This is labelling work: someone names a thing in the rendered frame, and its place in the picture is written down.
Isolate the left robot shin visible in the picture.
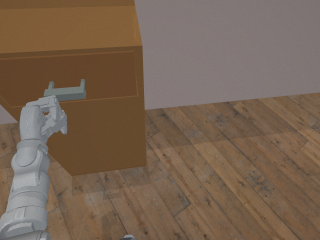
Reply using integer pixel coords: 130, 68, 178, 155
124, 234, 134, 238

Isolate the left robot hand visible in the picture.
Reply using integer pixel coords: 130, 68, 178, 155
19, 95, 68, 144

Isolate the drawer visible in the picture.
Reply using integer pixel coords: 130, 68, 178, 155
0, 50, 137, 107

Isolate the handle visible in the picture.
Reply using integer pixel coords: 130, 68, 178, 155
43, 79, 86, 101

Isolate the left robot upper arm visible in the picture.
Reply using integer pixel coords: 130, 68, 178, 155
0, 230, 51, 240

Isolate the left robot forearm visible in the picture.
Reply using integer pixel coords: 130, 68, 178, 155
0, 139, 50, 240

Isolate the cabinet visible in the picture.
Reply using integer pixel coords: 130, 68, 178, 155
0, 0, 147, 176

